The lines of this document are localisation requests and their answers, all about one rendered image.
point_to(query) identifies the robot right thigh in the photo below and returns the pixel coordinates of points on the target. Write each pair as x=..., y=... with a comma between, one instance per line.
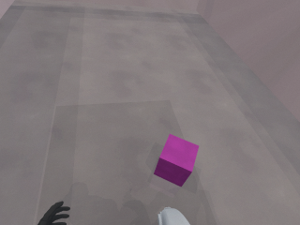
x=171, y=216

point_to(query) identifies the carton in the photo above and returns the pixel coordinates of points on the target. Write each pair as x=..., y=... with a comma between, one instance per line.
x=176, y=161

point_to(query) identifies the robot left hand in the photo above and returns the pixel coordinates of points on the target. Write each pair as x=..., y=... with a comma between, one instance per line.
x=50, y=216

